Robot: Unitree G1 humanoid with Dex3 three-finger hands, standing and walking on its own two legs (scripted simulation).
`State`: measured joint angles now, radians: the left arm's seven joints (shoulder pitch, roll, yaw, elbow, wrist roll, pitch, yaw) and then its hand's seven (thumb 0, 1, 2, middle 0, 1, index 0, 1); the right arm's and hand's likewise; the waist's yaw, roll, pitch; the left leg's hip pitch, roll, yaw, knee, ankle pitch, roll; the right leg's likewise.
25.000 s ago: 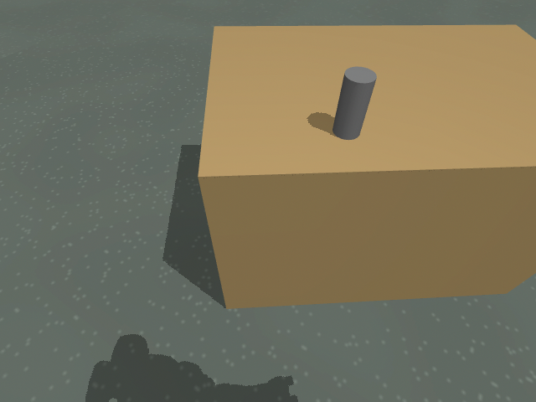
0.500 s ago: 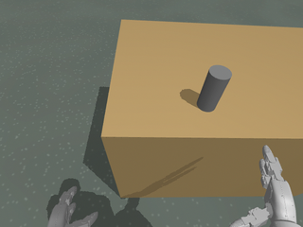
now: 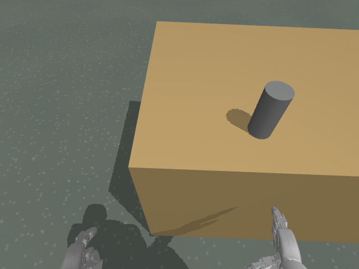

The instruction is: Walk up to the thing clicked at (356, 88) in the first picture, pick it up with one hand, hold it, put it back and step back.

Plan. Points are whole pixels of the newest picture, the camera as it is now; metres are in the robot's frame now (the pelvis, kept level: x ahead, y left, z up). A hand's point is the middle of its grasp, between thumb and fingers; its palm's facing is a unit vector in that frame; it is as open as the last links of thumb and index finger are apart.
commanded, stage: home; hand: right
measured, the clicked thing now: (268, 112) +0.47 -0.22 +0.06
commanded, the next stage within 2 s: stand in 1.96 s
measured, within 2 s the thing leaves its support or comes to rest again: neither
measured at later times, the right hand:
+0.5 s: hand out of the picture +0.10 -0.25 -0.13, palm faces -0.04 +0.92 -0.38, open 17.5 cm
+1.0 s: hand out of the picture +0.01 -0.26 -0.14, palm faces -0.07 +0.93 -0.35, open 17.5 cm
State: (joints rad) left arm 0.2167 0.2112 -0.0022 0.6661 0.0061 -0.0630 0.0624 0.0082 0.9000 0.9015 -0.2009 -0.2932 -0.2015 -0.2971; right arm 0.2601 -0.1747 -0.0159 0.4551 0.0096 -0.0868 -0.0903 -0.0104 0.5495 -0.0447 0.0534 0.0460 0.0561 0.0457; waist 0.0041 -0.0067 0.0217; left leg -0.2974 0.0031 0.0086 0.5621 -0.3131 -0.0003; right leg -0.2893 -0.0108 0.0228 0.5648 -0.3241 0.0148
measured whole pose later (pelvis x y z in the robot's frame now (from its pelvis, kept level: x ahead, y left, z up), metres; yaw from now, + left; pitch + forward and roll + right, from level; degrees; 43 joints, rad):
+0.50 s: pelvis -0.01 +0.00 +0.00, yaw +0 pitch -1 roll +0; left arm 0.20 0.35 0.02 0.85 0.03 0.01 -0.01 0.01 0.90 0.90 -0.20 -0.29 -0.20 -0.30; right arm 0.23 -0.34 -0.01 0.84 -0.03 -0.03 -0.01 -0.01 0.56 -0.04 0.05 0.04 0.06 0.04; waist 0.01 -0.02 0.00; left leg -0.22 0.00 0.00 0.54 -0.29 0.00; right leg -0.20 -0.01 0.01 0.53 -0.30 0.01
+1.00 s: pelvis -0.05 -0.01 +0.01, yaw +1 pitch -3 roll +0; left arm 0.19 0.36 -0.01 1.10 0.02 0.01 -0.02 0.00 0.90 0.90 -0.20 -0.29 -0.20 -0.30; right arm 0.19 -0.35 0.03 1.10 -0.02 -0.01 0.01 0.00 0.56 -0.04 0.05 0.04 0.06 0.04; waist 0.01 -0.01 0.04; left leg -0.16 0.02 -0.01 0.38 -0.16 -0.02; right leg -0.14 0.01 0.00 0.37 -0.17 0.00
